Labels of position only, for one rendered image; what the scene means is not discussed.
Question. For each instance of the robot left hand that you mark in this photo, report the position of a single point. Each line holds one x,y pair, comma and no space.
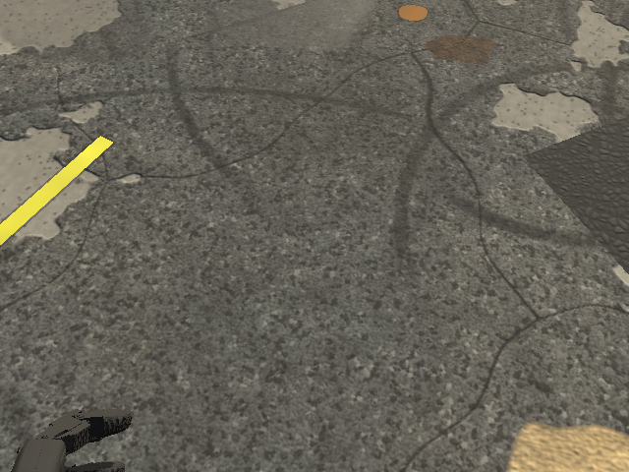
48,451

